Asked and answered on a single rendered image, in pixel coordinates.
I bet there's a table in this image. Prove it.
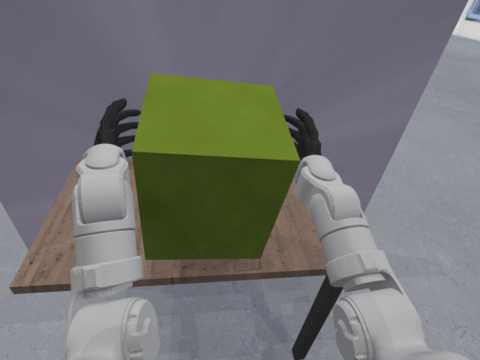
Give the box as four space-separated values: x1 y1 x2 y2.
9 160 343 360

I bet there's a left robot forearm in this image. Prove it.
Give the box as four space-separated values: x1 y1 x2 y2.
64 143 143 360

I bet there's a robot left hand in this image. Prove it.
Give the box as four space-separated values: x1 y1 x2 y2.
94 98 141 158

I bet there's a robot right upper arm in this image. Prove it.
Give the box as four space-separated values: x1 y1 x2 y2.
333 288 469 360

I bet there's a right robot forearm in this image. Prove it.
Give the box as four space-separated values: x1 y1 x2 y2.
294 154 426 343

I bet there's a carton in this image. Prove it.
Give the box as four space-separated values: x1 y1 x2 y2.
132 73 300 260

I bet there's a robot right hand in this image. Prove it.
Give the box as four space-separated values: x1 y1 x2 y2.
283 108 322 172

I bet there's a robot left upper arm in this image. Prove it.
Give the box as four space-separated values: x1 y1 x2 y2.
66 297 160 360

